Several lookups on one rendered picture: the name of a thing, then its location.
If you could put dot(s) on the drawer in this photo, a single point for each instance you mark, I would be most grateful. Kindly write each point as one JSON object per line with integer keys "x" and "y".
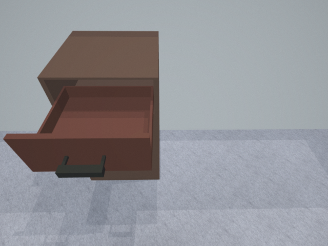
{"x": 87, "y": 122}

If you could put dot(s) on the handle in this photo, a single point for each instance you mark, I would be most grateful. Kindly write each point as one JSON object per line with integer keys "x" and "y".
{"x": 73, "y": 171}

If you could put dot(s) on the cabinet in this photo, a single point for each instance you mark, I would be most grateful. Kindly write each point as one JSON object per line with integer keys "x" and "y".
{"x": 108, "y": 58}

